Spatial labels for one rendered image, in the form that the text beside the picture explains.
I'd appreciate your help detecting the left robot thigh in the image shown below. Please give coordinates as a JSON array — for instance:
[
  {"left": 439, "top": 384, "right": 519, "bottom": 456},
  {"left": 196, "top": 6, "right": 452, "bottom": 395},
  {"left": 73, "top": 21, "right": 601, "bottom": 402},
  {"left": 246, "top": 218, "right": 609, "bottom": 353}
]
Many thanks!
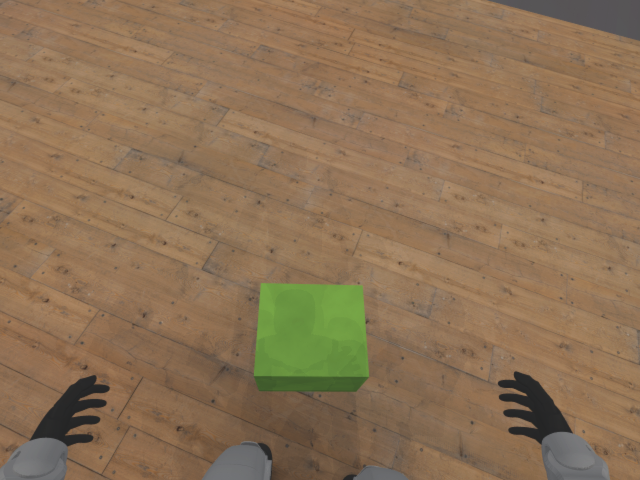
[{"left": 202, "top": 445, "right": 272, "bottom": 480}]

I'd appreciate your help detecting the carton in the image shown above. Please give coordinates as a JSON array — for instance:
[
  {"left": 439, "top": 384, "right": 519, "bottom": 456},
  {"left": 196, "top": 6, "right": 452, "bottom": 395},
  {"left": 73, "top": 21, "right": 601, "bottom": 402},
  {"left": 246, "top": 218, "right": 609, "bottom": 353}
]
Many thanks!
[{"left": 254, "top": 283, "right": 369, "bottom": 392}]

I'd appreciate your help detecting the robot right forearm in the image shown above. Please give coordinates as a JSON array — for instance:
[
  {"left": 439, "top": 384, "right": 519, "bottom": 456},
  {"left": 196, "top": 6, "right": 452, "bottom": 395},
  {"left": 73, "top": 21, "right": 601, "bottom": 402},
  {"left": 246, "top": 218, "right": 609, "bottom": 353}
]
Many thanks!
[{"left": 541, "top": 432, "right": 610, "bottom": 480}]

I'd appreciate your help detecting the robot left forearm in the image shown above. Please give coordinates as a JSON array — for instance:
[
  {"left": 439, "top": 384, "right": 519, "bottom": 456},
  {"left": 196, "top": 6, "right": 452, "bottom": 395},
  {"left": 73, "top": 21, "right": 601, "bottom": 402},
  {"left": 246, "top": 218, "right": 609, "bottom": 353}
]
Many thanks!
[{"left": 0, "top": 438, "right": 68, "bottom": 480}]

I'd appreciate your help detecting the robot left hand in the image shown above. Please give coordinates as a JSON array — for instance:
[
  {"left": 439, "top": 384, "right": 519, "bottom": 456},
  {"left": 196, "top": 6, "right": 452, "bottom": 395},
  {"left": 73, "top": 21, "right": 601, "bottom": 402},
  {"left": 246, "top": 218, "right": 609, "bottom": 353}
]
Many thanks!
[{"left": 30, "top": 375, "right": 110, "bottom": 446}]

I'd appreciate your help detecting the robot right hand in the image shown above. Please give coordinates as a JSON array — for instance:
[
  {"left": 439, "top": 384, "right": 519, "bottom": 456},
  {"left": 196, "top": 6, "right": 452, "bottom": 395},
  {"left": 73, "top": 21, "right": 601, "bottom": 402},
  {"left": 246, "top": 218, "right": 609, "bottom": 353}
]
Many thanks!
[{"left": 498, "top": 371, "right": 573, "bottom": 444}]

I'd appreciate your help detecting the left robot shin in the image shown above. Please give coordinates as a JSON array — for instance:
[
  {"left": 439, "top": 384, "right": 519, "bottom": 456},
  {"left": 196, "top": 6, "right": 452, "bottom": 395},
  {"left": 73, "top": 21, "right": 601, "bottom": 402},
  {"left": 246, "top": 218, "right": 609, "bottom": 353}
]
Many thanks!
[{"left": 240, "top": 441, "right": 265, "bottom": 454}]

